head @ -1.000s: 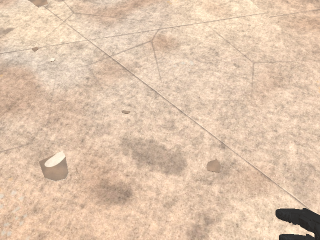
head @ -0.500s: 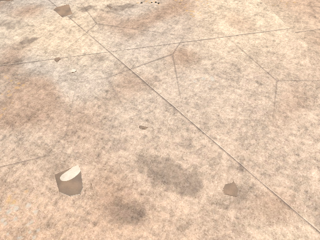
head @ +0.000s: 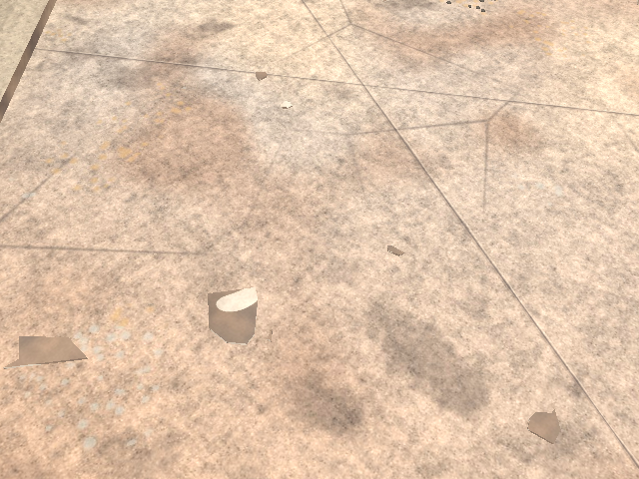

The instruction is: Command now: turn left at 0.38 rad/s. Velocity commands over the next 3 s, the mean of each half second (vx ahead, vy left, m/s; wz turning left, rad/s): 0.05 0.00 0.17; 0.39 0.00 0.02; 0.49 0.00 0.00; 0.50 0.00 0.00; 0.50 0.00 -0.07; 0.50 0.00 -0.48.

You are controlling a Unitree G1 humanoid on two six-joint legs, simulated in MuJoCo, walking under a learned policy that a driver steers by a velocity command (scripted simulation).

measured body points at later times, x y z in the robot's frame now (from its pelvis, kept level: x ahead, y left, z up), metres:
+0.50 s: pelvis +0.02 -0.02 -0.01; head +0.02 -0.02 +0.44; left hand +0.15 +0.24 -0.11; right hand +0.15 -0.28 -0.12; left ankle +0.00 +0.11 -0.74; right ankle +0.02 -0.15 -0.74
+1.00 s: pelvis +0.20 +0.01 -0.01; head +0.24 +0.01 +0.43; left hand +0.15 +0.29 -0.13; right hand +0.47 -0.19 -0.07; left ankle +0.35 +0.14 -0.72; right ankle +0.02 -0.14 -0.74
